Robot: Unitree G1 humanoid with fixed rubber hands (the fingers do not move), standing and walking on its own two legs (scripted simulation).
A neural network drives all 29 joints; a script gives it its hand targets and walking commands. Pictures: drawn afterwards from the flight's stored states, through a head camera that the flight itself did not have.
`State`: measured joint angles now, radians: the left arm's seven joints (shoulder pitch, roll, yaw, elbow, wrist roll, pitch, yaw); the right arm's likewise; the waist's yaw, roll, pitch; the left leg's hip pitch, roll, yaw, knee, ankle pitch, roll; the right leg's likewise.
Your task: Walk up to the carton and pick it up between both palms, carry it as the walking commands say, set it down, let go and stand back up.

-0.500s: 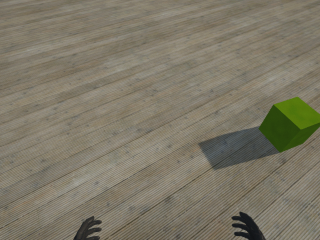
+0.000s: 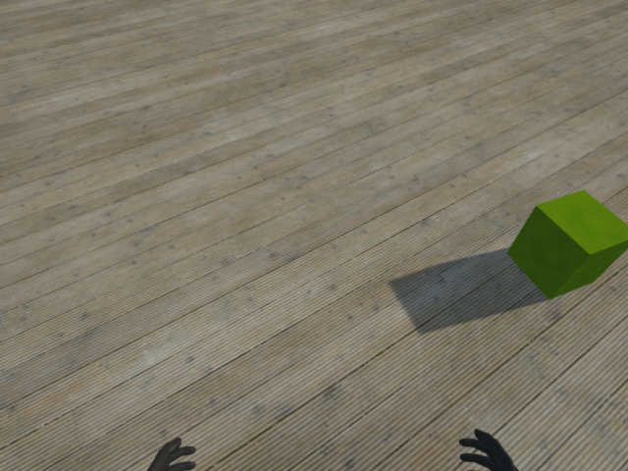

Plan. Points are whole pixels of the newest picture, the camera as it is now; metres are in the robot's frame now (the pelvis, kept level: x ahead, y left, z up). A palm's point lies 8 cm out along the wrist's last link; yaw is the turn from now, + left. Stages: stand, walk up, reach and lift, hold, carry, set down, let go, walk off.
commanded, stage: stand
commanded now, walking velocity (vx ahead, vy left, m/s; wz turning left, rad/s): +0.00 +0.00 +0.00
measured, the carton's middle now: (566, 245) +0.90 -0.93 -0.62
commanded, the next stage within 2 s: walk up in 1.30 s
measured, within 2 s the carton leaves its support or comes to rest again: neither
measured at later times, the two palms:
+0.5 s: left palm out of the picture +0.08 +0.23 -0.11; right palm out of the picture +0.08 -0.23 -0.11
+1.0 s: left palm out of the picture +0.02 +0.23 -0.13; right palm out of the picture +0.02 -0.23 -0.13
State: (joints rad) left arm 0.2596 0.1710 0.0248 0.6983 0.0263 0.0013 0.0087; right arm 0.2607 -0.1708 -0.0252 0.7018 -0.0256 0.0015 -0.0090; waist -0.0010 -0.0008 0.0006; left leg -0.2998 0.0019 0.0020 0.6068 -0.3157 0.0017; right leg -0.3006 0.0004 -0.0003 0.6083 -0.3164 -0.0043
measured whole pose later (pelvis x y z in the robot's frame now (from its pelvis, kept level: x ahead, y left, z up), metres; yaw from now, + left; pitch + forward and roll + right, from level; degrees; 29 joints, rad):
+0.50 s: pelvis +0.00 +0.00 +0.00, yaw +0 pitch +0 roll +0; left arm 0.28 0.17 0.04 0.79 0.02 0.00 0.02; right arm 0.27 -0.17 -0.04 0.80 -0.02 0.00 -0.02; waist 0.00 0.00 0.01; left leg -0.27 0.00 0.00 0.56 -0.29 0.00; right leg -0.27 0.00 0.00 0.56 -0.29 0.00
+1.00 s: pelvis +0.00 +0.00 +0.01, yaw +0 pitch -1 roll +0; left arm 0.29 0.16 0.04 1.00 0.01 -0.01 0.03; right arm 0.30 -0.16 -0.04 1.00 -0.01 -0.01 -0.03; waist 0.00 0.00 0.03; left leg -0.19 0.00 0.00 0.46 -0.24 0.00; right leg -0.19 0.00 0.00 0.46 -0.24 0.00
